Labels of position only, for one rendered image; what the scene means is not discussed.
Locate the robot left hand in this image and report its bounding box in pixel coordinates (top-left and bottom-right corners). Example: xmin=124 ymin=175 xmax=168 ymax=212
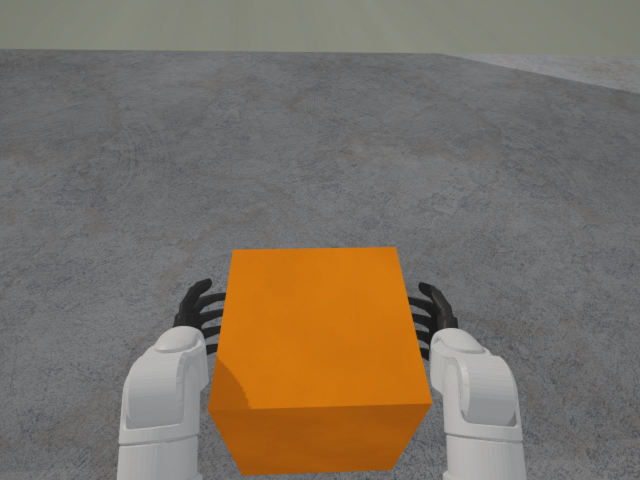
xmin=172 ymin=278 xmax=226 ymax=355

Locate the robot left forearm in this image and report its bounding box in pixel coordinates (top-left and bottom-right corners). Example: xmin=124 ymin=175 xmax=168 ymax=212
xmin=117 ymin=326 xmax=209 ymax=480

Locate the robot right hand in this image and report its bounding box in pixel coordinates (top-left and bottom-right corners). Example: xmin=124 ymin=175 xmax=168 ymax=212
xmin=408 ymin=282 xmax=459 ymax=361

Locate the robot right forearm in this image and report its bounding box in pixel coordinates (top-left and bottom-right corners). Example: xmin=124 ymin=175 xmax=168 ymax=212
xmin=429 ymin=328 xmax=527 ymax=480

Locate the carton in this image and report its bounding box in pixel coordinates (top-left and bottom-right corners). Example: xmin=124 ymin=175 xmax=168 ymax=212
xmin=208 ymin=247 xmax=432 ymax=476

